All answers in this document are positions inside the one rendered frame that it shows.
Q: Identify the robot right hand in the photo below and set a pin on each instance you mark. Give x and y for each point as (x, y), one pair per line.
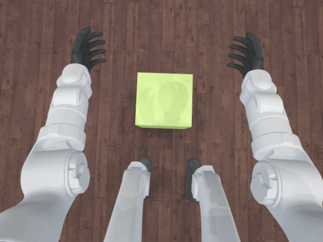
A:
(253, 59)

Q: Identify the left robot upper arm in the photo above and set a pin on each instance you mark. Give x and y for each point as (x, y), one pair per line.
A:
(51, 180)

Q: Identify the robot shin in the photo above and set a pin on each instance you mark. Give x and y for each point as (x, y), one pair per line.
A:
(207, 168)
(135, 164)

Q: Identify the robot left forearm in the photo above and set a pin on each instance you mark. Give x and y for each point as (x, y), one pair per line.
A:
(64, 128)

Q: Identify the robot right forearm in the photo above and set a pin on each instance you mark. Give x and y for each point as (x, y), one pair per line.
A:
(269, 125)

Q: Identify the robot left hand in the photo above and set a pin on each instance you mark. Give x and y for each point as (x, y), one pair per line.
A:
(81, 53)

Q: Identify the robot right shin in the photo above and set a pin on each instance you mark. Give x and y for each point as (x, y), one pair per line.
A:
(207, 168)

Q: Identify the robot left shin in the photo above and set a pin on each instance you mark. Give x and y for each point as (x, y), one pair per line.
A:
(135, 164)

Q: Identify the right robot upper arm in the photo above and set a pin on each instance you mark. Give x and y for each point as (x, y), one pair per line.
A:
(292, 190)

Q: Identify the carton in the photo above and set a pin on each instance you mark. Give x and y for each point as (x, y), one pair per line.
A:
(164, 100)

